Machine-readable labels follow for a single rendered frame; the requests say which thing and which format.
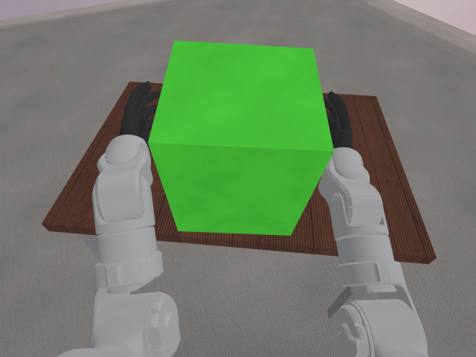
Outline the left robot upper arm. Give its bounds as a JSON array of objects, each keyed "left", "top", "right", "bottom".
[{"left": 57, "top": 292, "right": 181, "bottom": 357}]

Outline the robot left hand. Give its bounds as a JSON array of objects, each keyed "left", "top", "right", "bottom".
[{"left": 119, "top": 81, "right": 161, "bottom": 147}]

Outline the table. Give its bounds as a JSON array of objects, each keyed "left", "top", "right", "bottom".
[{"left": 42, "top": 82, "right": 437, "bottom": 320}]

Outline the right robot forearm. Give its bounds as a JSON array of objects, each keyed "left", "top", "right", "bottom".
[{"left": 318, "top": 147, "right": 428, "bottom": 352}]

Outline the right robot upper arm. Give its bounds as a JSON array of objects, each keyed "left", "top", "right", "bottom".
[{"left": 337, "top": 299, "right": 428, "bottom": 357}]

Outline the left robot forearm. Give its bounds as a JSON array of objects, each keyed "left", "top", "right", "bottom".
[{"left": 92, "top": 135, "right": 164, "bottom": 347}]

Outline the carton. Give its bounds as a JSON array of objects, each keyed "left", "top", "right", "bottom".
[{"left": 148, "top": 41, "right": 334, "bottom": 236}]

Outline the robot right hand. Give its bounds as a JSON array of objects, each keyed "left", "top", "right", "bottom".
[{"left": 324, "top": 91, "right": 353, "bottom": 149}]

